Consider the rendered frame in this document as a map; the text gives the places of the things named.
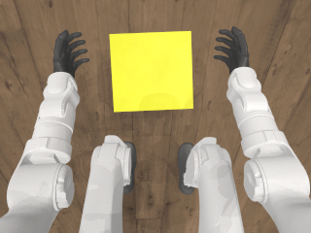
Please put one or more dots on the right robot hand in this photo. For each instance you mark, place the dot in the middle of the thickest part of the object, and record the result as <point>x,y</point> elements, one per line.
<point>238,55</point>

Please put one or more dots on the left robot thigh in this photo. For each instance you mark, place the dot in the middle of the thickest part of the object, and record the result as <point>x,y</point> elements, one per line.
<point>102,212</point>

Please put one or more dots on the carton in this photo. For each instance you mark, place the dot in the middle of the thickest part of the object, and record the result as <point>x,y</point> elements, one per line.
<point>151,71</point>

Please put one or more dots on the left robot upper arm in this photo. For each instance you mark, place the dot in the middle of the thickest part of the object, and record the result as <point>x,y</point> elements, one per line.
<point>37,193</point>

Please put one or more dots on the left robot hand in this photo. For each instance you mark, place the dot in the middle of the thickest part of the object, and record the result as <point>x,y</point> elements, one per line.
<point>63,57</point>

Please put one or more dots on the robot left forearm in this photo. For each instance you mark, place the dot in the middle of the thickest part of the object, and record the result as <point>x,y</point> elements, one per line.
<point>51,139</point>

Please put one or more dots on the right robot upper arm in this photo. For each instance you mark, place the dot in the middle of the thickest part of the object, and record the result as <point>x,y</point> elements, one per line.
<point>280,184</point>

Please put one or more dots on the robot right forearm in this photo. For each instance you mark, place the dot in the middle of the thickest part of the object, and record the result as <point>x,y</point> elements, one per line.
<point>255,121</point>

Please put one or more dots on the robot left shin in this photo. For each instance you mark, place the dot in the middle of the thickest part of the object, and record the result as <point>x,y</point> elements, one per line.
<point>108,139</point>

